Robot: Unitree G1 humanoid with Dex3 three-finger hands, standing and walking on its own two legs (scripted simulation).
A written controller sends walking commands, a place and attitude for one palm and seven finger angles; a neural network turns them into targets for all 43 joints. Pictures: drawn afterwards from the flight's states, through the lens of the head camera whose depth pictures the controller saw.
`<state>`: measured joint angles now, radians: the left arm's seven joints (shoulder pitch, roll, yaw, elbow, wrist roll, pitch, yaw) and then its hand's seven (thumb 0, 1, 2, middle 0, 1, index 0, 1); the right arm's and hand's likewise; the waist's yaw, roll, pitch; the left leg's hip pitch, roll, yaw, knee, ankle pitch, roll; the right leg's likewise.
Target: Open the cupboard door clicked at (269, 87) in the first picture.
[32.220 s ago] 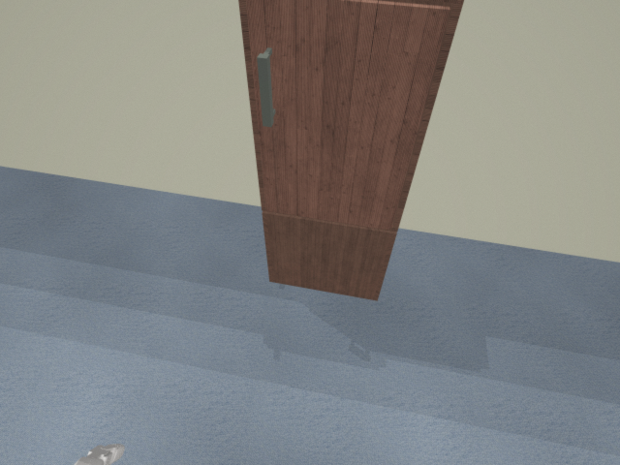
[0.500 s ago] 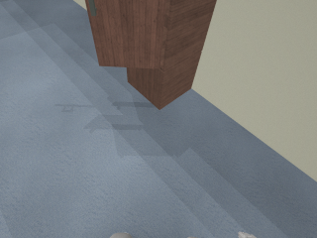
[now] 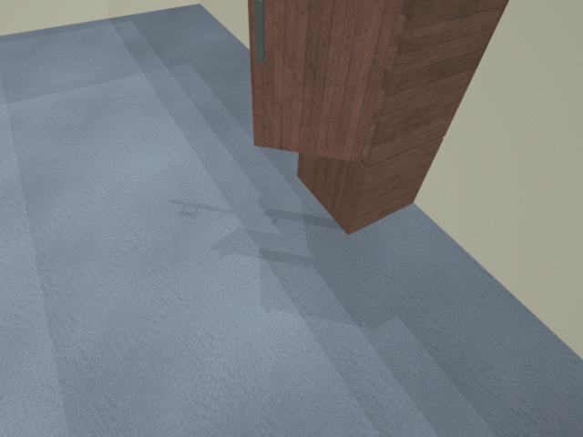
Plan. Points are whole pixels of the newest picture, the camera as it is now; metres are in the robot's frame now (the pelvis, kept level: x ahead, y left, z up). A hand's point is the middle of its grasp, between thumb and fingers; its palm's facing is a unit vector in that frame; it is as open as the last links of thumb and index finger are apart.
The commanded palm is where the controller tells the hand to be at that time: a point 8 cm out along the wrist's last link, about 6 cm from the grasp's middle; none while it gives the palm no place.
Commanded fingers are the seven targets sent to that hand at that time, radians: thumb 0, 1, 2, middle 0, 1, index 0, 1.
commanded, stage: take the last steps up to it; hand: left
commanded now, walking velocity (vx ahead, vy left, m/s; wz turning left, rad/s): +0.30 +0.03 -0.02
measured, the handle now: (261, 29) +1.03 +0.19 +0.07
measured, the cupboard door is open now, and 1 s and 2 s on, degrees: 48 48 48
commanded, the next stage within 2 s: come to a stop and stand still in 1.06 s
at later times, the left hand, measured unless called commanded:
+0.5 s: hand (195, 371) +0.23 +0.19 -0.16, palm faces +0.03 -0.98 -0.18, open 7.3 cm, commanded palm none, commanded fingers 0.00 0.90 0.90 -0.20 -0.30 -0.20 -0.30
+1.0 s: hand (205, 268) +0.43 +0.22 -0.16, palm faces -0.04 -0.99 -0.16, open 7.4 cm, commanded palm none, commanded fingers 0.00 0.90 0.90 -0.20 -0.30 -0.20 -0.30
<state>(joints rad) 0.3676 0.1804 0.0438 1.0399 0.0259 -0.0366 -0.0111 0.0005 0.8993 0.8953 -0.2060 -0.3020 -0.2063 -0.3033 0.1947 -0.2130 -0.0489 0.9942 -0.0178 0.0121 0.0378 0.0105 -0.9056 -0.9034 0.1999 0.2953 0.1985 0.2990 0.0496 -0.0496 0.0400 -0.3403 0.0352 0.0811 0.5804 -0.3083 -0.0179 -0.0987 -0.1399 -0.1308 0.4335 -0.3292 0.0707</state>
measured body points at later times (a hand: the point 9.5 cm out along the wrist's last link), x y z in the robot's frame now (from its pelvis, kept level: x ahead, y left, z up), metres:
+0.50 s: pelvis +0.15 +0.01 +0.00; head +0.17 +0.01 +0.45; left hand +0.23 +0.24 -0.15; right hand +0.12 -0.22 -0.16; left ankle +0.12 +0.13 -0.68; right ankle +0.16 -0.10 -0.74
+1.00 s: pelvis +0.34 +0.05 +0.00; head +0.37 +0.05 +0.45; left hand +0.43 +0.27 -0.15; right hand +0.32 -0.19 -0.15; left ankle +0.32 +0.15 -0.74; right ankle +0.40 -0.09 -0.71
